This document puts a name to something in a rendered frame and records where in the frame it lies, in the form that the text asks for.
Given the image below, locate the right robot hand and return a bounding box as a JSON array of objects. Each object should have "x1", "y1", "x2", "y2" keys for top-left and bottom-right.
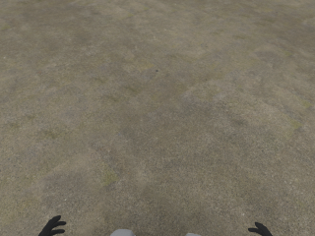
[{"x1": 248, "y1": 221, "x2": 273, "y2": 236}]

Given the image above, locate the left robot hand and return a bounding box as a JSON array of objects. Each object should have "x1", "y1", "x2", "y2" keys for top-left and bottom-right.
[{"x1": 38, "y1": 215, "x2": 67, "y2": 236}]

